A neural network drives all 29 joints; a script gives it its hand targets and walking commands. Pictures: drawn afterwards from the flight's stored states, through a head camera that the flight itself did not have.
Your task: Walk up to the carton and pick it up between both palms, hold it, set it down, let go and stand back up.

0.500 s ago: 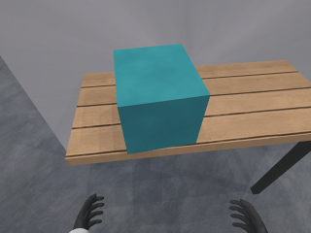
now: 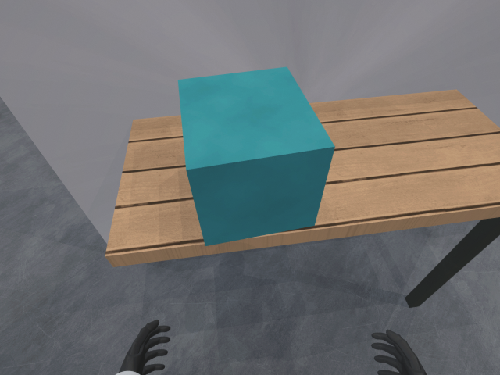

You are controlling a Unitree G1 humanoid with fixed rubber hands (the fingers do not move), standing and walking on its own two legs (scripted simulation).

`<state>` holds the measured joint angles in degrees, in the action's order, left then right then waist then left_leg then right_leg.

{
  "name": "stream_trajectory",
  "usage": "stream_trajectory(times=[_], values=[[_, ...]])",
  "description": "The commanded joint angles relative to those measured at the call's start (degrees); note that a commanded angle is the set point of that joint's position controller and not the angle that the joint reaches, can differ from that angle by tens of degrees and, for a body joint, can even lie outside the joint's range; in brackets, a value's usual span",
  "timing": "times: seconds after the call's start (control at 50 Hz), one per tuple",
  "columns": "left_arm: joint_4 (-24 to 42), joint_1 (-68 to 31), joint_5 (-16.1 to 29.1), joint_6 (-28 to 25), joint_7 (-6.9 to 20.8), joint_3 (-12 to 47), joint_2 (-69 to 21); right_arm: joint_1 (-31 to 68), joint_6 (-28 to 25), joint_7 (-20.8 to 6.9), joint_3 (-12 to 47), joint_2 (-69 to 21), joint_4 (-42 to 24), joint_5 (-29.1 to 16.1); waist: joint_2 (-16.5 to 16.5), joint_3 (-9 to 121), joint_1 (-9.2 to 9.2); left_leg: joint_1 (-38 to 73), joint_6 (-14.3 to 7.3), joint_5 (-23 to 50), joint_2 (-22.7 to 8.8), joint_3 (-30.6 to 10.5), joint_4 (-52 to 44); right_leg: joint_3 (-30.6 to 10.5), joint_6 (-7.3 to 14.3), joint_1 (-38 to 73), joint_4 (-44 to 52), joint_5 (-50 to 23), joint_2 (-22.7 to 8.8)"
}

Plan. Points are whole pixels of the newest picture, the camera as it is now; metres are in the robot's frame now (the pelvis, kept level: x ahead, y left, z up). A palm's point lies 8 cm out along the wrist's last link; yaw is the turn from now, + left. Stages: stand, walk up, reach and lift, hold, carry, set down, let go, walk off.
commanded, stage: let go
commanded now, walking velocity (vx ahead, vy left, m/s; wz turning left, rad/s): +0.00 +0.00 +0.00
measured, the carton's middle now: (247, 154) +0.51 +0.05 +0.06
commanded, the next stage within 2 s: stand in 0.26 s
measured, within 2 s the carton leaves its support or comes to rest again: neither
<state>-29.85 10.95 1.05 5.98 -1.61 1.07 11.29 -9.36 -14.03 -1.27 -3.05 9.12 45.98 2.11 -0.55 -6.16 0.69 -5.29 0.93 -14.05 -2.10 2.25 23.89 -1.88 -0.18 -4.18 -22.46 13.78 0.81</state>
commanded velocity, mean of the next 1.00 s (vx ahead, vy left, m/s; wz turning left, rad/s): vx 0.00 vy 0.00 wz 0.00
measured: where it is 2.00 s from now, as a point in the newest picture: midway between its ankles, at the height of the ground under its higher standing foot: outside the picture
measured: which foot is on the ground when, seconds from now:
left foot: down 0.00-1.00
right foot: down 0.00-1.00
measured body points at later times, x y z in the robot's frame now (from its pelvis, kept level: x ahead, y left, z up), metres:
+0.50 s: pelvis +0.00 +0.00 -0.01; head -0.04 +0.01 +0.44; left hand +0.09 +0.24 -0.13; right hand +0.10 -0.24 -0.12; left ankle -0.01 +0.12 -0.74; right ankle -0.01 -0.12 -0.74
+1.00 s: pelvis -0.06 +0.02 -0.01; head -0.10 +0.03 +0.44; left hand -0.08 +0.25 -0.17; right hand -0.07 -0.22 -0.15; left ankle -0.01 +0.13 -0.74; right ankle -0.01 -0.12 -0.74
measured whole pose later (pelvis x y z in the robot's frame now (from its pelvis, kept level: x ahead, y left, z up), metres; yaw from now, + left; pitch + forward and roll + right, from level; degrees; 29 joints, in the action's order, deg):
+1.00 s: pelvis -0.06 +0.02 -0.01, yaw +2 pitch -5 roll +0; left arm -56.9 25.0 -1.2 -0.2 -1.0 0.0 9.9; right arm -24.8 -0.2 1.1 -0.8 10.1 56.5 0.0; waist -1.2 0.5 -0.3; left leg -11.8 -1.3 -11.0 0.8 1.2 28.0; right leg -1.3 -2.4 -10.5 -27.8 12.0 -2.0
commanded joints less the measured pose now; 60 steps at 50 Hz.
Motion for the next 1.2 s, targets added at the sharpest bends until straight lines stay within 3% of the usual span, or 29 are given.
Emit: stream_trajectory(times=[0.0,0.16,0.18,0.24,0.26,0.28,0.32,0.48,0.52,0.7,0.98,1.12,1.18], values=[[7.9,-4.3,-0.9,-1.7,-0.1,-3.3,6.7,4.5,-3.0,0.3,-1.2,7.9,-8.5,-0.8,1.1,9.9,0.48,7.3,1.8,17.9,2.3,2.5,-2.4,3.3,0.3,-3.1,4.4,-16.5,0.9],[8.5,-6.5,-1.0,-0.8,-0.5,-3.3,6.7,5.0,-1.6,0.1,-1.5,8.0,-10.2,-0.4,1.6,8.0,0.36,6.2,1.4,14.3,2.0,3.0,-3.3,3.0,0.7,-4.7,4.7,-13.0,0.8],[10.8,-4.9,-0.5,-0.9,-0.3,-2.6,3.8,3.4,-1.3,0.4,-2.8,9.6,-11.8,-0.8,0.9,9.1,2.06,2.7,2.5,15.0,3.6,3.1,-0.9,2.4,0.3,-1.7,2.8,-13.9,0.5],[10.5,-5.3,-0.9,-0.6,0.4,-3.5,5.1,2.7,-0.9,0.8,-2.2,9.3,-12.4,-1.0,1.2,8.9,1.16,3.0,2.5,13.9,3.7,3.3,-0.6,2.3,0.1,-2.6,2.4,-15.3,0.3],[-0.6,5.3,-3.0,-5.3,-0.2,-5.4,9.6,-2.7,4.9,2.1,-1.8,11.6,-6.5,-1.2,-0.2,15.9,1.46,-1.8,-1.6,24.3,-2.2,-2.6,3.7,-1.0,0.5,-2.1,-2.2,-22.5,-3.6],[-1.4,7.1,-2.6,-6.3,0.2,-5.7,9.4,-3.8,7.1,2.3,-1.8,11.5,-7.7,-1.4,-0.4,15.8,0.69,-0.6,-2.0,20.4,-3.0,-3.2,3.5,-2.0,0.3,-2.1,-1.4,-19.7,-4.9],[-1.4,4.5,-2.6,-8.2,0.4,-5.4,8.7,-4.8,8.5,2.2,-1.7,11.5,-7.8,-1.7,-0.1,16.5,-0.28,1.4,-2.7,24.9,-4.3,-4.1,4.7,-3.0,0.8,-2.3,-2.7,-24.1,-6.0],[-6.8,6.4,-2.3,-9.3,1.0,-5.0,7.7,-8.0,10.2,2.2,-1.5,11.1,-5.1,-1.3,0.5,2.3,-1.18,-5.7,-2.1,13.7,-3.8,-5.4,1.1,-3.2,0.6,-8.3,1.4,-13.9,-5.8],[-8.5,7.5,-1.8,-9.3,1.0,-4.5,7.7,-9.6,10.4,2.1,-1.0,11.0,-3.8,-1.5,-0.8,1.7,-1.42,-5.7,-2.1,12.1,-3.8,-5.9,0.1,-3.3,0.7,-8.7,2.1,-11.9,-5.9],[-16.5,12.5,-2.0,-8.7,0.4,-3.5,7.8,-14.0,10.9,2.5,0.0,11.2,1.3,-1.9,0.7,-2.2,-1.11,-9.6,-2.0,3.0,-3.1,-7.2,-4.3,-3.4,0.0,-8.1,3.7,-2.6,-5.7],[-25.1,19.0,-2.3,-7.1,0.1,-3.0,5.7,-16.5,12.9,3.1,-0.4,11.6,6.8,-2.1,2.9,-6.9,-0.11,-21.5,-2.2,-25.0,-3.7,-11.4,-11.6,-2.0,-1.3,-11.4,0.6,11.8,-3.1],[-26.6,20.4,-2.4,-6.9,-0.2,-3.4,4.9,-16.8,13.6,3.2,-1.0,10.7,8.0,-1.7,2.3,-5.8,-0.5,-20.0,-1.7,-24.6,-2.6,-10.3,-9.2,-3.2,-1.1,-15.9,0.4,15.4,-2.8],[-26.7,20.8,-2.3,-6.6,-0.4,-3.9,5.1,-17.4,14.0,3.3,-1.5,10.6,8.5,-1.6,0.3,-5.1,-0.57,-19.7,-1.1,-25.1,-2.0,-9.5,-7.7,-3.7,-0.6,-18.0,0.6,19.5,-2.6]])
